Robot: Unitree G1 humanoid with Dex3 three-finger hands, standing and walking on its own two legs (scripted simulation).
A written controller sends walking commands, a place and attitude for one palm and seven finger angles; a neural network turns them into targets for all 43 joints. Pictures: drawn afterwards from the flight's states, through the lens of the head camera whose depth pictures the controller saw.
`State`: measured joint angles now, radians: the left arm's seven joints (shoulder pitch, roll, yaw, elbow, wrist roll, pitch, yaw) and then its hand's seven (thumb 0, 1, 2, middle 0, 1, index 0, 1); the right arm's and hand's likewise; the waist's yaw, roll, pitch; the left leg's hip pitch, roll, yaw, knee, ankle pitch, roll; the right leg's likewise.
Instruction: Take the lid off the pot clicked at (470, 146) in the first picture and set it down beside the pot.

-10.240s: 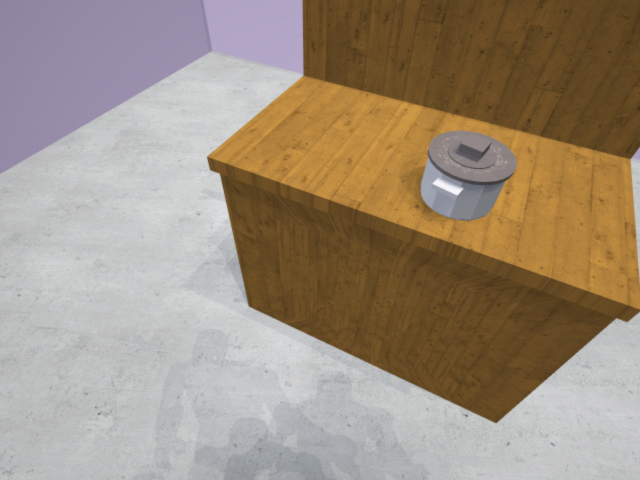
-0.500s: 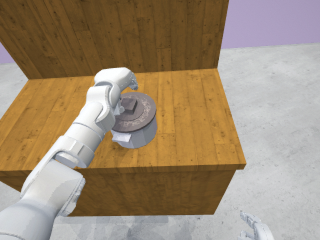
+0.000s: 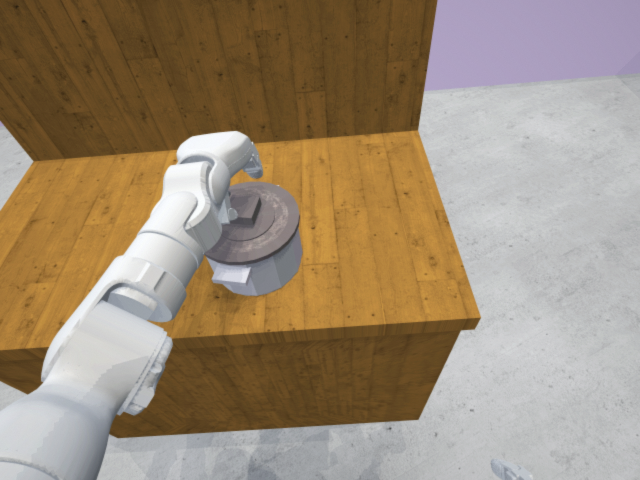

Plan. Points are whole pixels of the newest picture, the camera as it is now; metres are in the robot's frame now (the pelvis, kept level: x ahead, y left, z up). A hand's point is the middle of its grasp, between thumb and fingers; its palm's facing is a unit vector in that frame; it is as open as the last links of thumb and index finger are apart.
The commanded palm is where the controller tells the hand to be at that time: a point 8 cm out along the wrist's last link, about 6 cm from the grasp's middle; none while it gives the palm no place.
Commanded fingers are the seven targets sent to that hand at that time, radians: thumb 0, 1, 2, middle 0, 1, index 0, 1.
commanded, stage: lower the open fingers around the knob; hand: left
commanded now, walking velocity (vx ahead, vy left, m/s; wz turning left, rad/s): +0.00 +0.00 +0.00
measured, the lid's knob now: (242, 209) +0.49 +0.12 +0.06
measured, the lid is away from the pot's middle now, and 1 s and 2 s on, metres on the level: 0.00 0.00 0.00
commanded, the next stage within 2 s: close the fingers and squeeze the knob in 0.72 s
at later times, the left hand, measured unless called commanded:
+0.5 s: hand (234, 215) +0.45 +0.12 +0.09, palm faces -0.32 -0.05 -0.95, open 10.4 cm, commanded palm +0.44 +0.11 +0.14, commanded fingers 0.00 -0.30 1.42 -0.83 -0.08 -0.83 -0.08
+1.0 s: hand (238, 216) +0.45 +0.11 +0.08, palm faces -0.32 -0.07 -0.94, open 10.2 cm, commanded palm +0.44 +0.12 +0.14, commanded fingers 0.00 -0.08 1.12 -0.60 -0.67 -0.60 -0.67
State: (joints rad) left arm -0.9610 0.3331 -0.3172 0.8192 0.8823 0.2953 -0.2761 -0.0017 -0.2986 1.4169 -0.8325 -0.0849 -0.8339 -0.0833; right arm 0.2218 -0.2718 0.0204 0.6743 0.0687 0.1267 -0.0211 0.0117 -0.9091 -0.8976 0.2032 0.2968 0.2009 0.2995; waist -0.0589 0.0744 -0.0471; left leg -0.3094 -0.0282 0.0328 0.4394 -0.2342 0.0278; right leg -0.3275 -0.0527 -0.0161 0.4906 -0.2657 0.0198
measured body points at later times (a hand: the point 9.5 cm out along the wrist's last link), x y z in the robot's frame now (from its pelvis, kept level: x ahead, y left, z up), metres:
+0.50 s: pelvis +0.00 +0.00 +0.00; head +0.04 -0.03 +0.45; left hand +0.46 +0.12 +0.14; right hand +0.15 -0.24 -0.13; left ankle -0.01 +0.11 -0.74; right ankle -0.02 -0.13 -0.74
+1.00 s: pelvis +0.01 +0.00 +0.00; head +0.04 -0.04 +0.45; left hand +0.46 +0.12 +0.13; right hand +0.11 -0.26 -0.14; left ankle -0.01 +0.11 -0.74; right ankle -0.02 -0.13 -0.74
